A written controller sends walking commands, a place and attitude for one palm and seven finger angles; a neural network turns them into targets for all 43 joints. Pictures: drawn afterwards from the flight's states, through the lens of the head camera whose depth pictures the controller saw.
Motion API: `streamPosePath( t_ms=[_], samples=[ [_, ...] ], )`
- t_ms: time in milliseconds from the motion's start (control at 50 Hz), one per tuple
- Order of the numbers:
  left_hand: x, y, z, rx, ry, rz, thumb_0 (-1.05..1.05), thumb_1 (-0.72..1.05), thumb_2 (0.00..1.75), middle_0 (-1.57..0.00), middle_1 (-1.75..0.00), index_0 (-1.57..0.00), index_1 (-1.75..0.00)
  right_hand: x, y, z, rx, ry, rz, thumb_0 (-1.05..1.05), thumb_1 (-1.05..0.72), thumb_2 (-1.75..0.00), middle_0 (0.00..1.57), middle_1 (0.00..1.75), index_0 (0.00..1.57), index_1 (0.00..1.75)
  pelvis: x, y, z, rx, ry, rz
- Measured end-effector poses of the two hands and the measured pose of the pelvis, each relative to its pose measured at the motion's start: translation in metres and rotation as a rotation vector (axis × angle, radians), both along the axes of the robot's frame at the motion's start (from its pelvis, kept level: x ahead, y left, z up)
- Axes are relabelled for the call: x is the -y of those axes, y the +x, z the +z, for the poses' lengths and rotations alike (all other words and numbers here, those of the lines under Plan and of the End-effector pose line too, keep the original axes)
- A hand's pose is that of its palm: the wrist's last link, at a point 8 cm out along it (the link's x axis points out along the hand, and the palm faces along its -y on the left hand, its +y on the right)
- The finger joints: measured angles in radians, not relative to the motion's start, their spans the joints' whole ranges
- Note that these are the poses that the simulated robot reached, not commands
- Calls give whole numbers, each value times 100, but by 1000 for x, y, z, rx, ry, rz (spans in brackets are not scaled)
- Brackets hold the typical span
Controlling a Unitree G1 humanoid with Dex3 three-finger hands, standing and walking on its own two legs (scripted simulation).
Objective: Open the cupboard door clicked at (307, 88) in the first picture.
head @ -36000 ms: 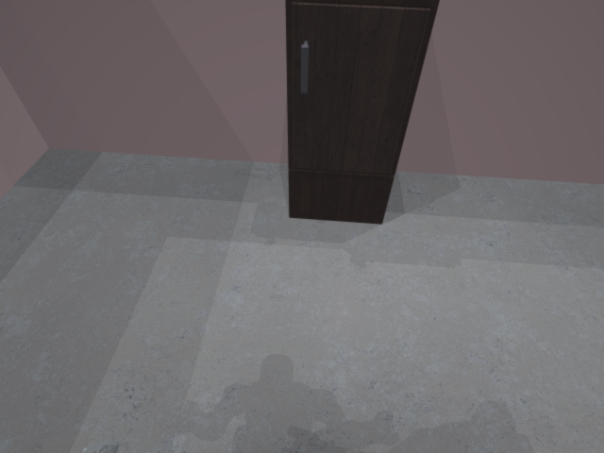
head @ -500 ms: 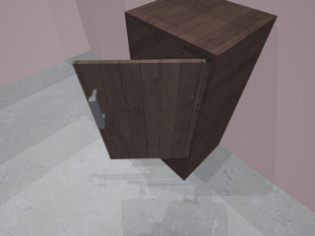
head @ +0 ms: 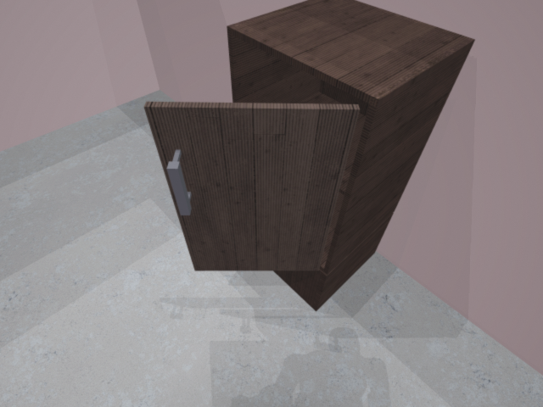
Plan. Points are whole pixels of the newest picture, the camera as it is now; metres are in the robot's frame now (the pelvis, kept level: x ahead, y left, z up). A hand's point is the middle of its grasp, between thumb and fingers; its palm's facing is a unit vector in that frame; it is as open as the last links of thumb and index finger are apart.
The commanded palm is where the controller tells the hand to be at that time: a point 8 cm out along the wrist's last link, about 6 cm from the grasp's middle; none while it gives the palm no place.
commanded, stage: come to a stop and stand still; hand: left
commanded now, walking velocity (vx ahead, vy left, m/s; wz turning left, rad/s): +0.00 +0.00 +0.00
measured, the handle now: (181, 183) +0.54 +0.24 -0.03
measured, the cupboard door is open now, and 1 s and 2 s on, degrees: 47 47 47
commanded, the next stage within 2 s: look again from close up in 0.16 s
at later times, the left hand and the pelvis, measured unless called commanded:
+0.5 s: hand out of the picture -0.03 +0.17 -0.18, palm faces +0.05 -0.98 -0.20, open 7.4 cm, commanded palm none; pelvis -0.03 +0.00 +0.00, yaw +1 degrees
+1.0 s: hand out of the picture -0.06 +0.15 -0.18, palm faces +0.08 -0.99 -0.13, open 7.4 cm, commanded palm none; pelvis -0.03 +0.00 +0.00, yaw +1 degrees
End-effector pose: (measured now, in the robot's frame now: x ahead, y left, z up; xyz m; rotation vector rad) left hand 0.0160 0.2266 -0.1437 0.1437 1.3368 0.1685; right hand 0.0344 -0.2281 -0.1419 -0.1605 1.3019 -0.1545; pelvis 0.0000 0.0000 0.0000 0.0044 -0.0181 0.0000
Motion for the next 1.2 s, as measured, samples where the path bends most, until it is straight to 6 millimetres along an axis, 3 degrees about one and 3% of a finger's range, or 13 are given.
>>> streamPosePath(
  t_ms=[220,440,720,960,1200],
  samples=[
    [3,-43,-4,-58,3,-6,0,91,89,-20,-30,-20,-30,-5,-23,-6,19,18,5,1,-92,-90,20,30,20,30,-3,-12,-4,22,-2,10],
    [1,-48,-2,8,4,6,0,91,89,-20,-30,-20,-30,-13,-54,-9,-7,46,14,1,-91,-90,20,30,20,30,-2,-26,-5,20,5,22],
    [18,-63,-7,-16,-42,25,1,92,89,-20,-30,-20,-30,-17,-85,-6,-82,51,-3,0,-91,-90,20,30,20,30,2,-32,-3,19,2,27],
    [29,-78,-11,-55,-72,46,0,91,89,-20,-30,-20,-30,-22,-88,-6,-106,59,-4,0,-91,-90,20,30,20,30,3,-31,-3,19,-2,27],
    [25,-76,-18,-97,-93,78,0,91,89,-20,-30,-20,-30,-26,-71,-8,-103,42,-23,0,-91,-90,19,30,20,30,-4,-5,-9,13,-7,18]
  ],
)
